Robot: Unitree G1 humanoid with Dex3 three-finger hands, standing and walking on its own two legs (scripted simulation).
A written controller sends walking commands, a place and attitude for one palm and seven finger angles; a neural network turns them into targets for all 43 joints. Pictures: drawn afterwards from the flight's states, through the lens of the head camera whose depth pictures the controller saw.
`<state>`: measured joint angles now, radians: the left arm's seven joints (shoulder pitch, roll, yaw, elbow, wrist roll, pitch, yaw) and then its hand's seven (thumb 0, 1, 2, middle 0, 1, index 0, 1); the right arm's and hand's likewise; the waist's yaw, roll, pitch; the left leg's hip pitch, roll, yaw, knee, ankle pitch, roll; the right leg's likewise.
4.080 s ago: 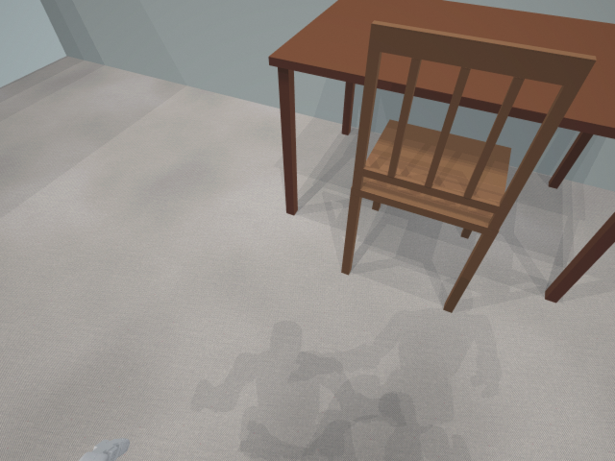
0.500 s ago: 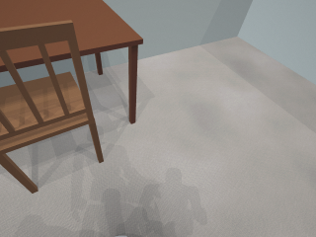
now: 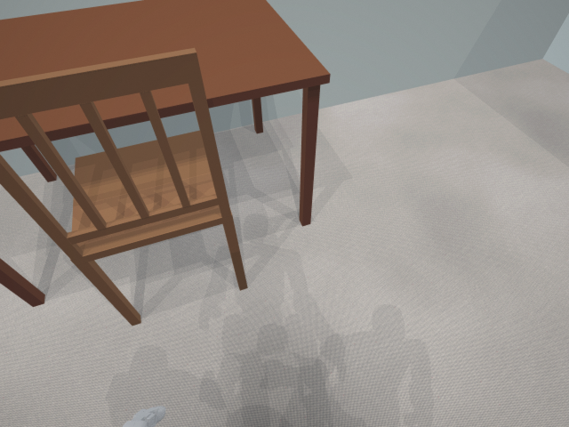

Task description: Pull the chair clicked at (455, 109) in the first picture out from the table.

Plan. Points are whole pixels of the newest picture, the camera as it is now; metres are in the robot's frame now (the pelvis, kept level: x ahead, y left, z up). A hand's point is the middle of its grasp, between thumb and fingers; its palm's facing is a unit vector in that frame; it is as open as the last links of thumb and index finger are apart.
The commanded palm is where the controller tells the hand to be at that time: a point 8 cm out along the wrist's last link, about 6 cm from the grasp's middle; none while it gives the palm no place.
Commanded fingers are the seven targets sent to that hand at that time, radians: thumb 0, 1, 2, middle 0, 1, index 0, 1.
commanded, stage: turn to face it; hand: left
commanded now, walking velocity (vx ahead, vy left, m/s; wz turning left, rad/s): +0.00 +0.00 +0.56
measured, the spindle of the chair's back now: (120, 167) +0.65 +0.38 -0.05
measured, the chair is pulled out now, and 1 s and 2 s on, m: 0.00 0.00 0.00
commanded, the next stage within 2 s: take the last steps up to it in 0.38 s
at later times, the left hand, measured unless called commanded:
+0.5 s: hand out of the picture -0.06 +0.24 -0.19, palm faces +0.32 -0.92 -0.23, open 7.4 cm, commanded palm none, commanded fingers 0.00 0.90 0.90 -0.20 -0.30 -0.20 -0.30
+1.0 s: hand out of the picture +0.11 +0.23 -0.16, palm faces +0.25 -0.95 -0.18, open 7.4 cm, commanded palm none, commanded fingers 0.00 0.90 0.90 -0.20 -0.30 -0.20 -0.30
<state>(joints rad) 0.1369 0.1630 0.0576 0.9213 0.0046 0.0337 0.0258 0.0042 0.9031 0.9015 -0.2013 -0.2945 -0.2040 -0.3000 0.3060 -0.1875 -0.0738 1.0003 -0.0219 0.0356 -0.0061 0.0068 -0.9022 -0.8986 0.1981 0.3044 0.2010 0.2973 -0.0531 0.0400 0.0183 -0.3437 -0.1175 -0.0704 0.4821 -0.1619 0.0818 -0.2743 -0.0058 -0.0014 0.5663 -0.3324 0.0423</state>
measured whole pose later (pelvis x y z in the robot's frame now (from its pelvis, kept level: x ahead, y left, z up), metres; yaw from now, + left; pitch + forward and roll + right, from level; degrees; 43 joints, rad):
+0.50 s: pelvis +0.00 +0.04 -0.01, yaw +15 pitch +0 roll +0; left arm 0.29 0.26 0.06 0.98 0.02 0.06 0.02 0.01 0.90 0.90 -0.20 -0.29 -0.21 -0.30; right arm 0.09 -0.22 -0.04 0.90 -0.02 0.02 0.01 0.01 -0.91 -0.90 0.19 0.30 0.20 0.30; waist 0.05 -0.06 0.11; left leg -0.29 0.00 0.08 0.62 -0.34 0.05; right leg -0.33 -0.14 -0.09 0.92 -0.54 0.06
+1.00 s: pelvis +0.08 +0.04 +0.00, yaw +16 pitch -1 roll +1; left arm 0.19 0.17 0.04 1.02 0.02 0.01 -0.03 0.01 0.90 0.90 -0.20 -0.29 -0.20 -0.30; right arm 0.45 -0.17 -0.04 1.11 -0.03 -0.02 -0.02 0.00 -0.91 -0.90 0.20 0.30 0.20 0.30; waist -0.06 0.00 0.02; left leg -0.01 -0.02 0.05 0.34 -0.31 0.02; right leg -0.39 -0.07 -0.07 0.65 -0.29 0.02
